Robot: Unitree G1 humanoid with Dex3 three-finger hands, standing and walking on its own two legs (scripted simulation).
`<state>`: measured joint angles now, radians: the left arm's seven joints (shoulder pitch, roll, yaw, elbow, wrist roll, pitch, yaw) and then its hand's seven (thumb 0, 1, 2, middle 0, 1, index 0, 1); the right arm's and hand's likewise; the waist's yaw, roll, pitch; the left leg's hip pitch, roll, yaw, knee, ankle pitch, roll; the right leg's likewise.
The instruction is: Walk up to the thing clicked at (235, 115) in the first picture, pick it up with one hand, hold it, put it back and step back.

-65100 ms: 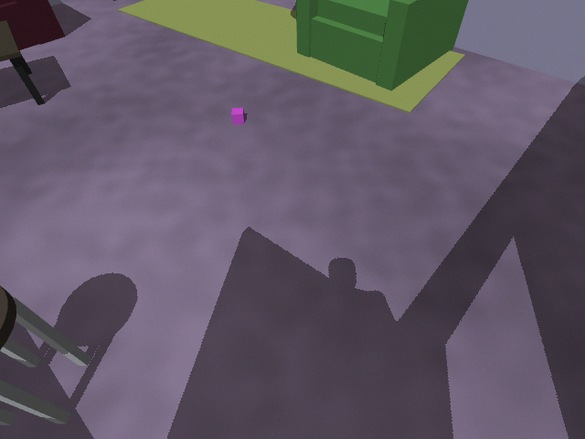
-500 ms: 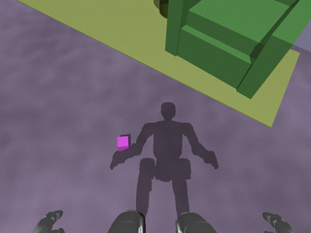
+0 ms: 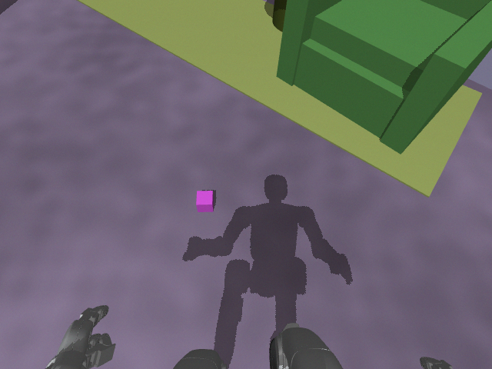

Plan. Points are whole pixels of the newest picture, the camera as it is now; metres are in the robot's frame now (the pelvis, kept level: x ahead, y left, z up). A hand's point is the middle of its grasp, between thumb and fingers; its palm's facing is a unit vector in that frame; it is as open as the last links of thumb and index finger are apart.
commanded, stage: step back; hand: left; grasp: from above
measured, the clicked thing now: (205, 201) +0.77 +0.20 -0.72
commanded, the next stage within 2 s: stand in 1.98 s
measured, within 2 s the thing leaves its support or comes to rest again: neither
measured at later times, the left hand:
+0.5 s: hand out of the picture -0.09 +0.22 -0.12, palm faces -0.05 -0.91 -0.42, open 7.4 cm
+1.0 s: hand out of the picture -0.25 +0.21 -0.15, palm faces -0.01 -0.93 -0.37, open 7.4 cm
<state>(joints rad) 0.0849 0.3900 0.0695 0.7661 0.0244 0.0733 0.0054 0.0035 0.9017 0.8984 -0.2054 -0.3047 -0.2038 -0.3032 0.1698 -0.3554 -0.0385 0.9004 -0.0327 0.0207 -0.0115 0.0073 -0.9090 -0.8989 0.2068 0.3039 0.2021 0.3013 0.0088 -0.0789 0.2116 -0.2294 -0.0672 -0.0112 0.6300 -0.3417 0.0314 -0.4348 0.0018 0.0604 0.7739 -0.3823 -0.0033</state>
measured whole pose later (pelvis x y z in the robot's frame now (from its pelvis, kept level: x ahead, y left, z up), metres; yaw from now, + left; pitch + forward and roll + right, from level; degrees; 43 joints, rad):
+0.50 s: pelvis -0.17 -0.05 +0.01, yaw -3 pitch -2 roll +2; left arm 0.22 0.35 0.06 0.86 0.04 0.06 -0.01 0.01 0.90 0.90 -0.21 -0.30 -0.21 -0.30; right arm 0.15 -0.41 -0.06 0.86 -0.01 0.06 -0.02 0.01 -0.91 -0.90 0.21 0.30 0.20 0.30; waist 0.03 0.02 0.13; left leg -0.52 -0.11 -0.14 1.10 -0.45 -0.01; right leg -0.29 -0.01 0.06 0.63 -0.31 -0.01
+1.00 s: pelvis -0.34 -0.06 +0.00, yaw +0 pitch -1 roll +0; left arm 0.17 0.39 0.06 0.86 0.02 0.04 0.00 0.00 0.90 0.90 -0.21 -0.30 -0.20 -0.30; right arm 0.14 -0.37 -0.04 0.86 -0.04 0.02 -0.01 0.01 -0.90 -0.90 0.21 0.30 0.21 0.30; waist 0.02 -0.03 0.13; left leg -0.35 0.01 0.01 0.61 -0.24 0.01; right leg -0.26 0.03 0.08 0.79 -0.50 0.01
